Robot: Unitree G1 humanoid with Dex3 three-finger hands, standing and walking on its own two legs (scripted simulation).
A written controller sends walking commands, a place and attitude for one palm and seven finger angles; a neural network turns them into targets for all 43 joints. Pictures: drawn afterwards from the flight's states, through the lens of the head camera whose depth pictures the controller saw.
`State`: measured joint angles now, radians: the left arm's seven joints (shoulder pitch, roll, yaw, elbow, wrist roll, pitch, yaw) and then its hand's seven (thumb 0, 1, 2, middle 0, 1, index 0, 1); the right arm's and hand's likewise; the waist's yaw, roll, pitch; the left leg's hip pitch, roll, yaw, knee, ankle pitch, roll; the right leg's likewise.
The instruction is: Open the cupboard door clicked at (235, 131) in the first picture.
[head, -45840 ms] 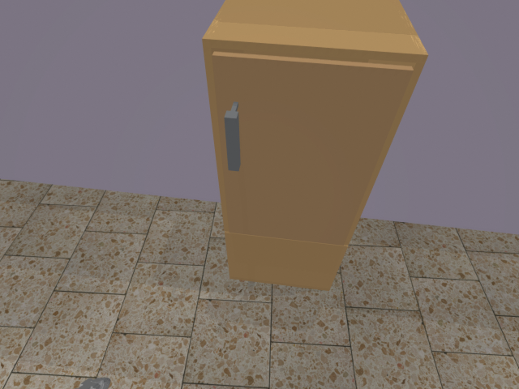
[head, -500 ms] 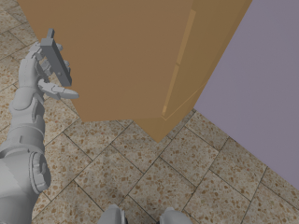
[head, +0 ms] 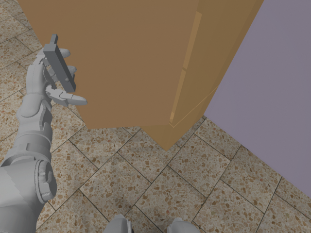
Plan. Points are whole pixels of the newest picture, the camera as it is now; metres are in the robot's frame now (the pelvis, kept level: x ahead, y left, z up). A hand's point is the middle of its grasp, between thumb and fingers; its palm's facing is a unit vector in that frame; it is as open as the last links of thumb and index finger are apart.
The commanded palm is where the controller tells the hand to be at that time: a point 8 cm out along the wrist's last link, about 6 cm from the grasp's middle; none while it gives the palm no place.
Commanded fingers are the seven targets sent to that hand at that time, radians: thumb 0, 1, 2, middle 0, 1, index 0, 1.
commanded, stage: close the thumb around the handle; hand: left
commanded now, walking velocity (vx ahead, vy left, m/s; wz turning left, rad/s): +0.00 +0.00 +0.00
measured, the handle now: (63, 64) +0.54 +0.22 +0.09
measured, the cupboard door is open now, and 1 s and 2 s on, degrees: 50 50 96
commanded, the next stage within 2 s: pull the door open along its arc in 0.80 s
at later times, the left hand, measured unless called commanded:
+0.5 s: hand (67, 78) +0.48 +0.20 +0.09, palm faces +0.04 -1.00 -0.01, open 9.5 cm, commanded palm +0.46 +0.25 +0.09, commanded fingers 0.00 0.68 0.80 -0.38 -1.33 -0.38 -1.33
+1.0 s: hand (70, 81) +0.48 +0.20 +0.08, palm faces +0.05 -1.00 +0.01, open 5.9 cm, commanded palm +0.45 +0.24 +0.09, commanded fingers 0.00 0.90 0.90 -0.40 -1.35 -0.40 -1.35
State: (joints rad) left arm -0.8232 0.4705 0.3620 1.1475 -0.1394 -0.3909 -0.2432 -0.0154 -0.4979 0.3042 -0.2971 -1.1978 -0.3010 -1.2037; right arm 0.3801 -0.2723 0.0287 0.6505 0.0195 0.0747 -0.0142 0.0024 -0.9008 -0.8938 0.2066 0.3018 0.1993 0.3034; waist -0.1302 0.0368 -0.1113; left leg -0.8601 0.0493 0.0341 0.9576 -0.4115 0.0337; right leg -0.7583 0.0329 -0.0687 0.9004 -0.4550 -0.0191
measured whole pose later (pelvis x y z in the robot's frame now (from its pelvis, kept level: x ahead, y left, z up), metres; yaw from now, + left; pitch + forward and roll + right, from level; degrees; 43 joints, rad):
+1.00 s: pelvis +0.00 +0.01 +0.00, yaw -1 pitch +18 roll -3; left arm -0.78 0.45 0.38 1.10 -0.14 -0.39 -0.21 0.03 0.69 0.81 -0.34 -1.35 -0.36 -1.35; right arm 0.39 -0.27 0.02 0.64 0.02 0.07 -0.01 0.00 -0.90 -0.89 0.21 0.30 0.20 0.30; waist -0.14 0.04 -0.11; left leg -0.86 0.05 0.05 0.96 -0.42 0.04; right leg -0.76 0.04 -0.05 0.89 -0.45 -0.01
